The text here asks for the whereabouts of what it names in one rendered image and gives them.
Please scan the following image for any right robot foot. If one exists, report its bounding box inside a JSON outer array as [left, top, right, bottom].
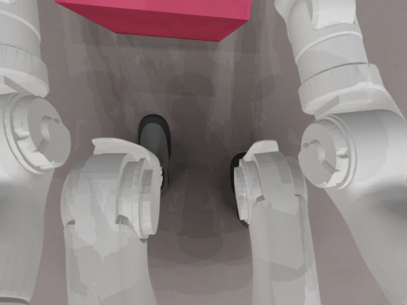
[[230, 152, 249, 228]]

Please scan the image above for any left robot forearm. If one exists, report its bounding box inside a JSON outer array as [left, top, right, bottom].
[[0, 0, 50, 98]]

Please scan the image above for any robot right thigh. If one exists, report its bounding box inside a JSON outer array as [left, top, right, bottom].
[[234, 151, 321, 305]]

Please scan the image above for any right robot upper arm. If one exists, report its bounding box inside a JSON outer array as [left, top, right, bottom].
[[298, 109, 407, 305]]

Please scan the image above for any right robot forearm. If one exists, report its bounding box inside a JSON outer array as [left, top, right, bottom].
[[274, 0, 407, 122]]

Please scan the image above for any left robot upper arm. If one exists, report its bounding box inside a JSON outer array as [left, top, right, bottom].
[[0, 91, 71, 305]]

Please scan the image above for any carton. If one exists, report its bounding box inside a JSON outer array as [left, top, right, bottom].
[[54, 0, 252, 42]]

